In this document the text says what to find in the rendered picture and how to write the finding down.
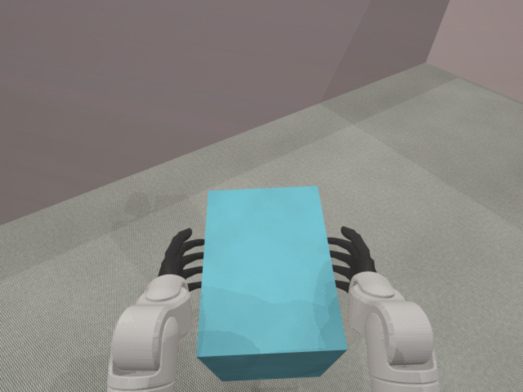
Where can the robot left forearm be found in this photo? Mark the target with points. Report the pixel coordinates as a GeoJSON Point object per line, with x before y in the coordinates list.
{"type": "Point", "coordinates": [144, 348]}

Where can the robot right forearm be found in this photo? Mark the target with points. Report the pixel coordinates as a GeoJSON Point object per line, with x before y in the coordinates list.
{"type": "Point", "coordinates": [398, 334]}

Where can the robot right hand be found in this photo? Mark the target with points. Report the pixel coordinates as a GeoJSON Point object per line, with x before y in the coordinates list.
{"type": "Point", "coordinates": [359, 259]}

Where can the robot left hand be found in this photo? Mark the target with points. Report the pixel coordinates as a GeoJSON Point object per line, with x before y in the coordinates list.
{"type": "Point", "coordinates": [174, 261]}

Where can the carton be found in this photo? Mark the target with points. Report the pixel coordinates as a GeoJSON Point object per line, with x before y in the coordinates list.
{"type": "Point", "coordinates": [268, 307]}

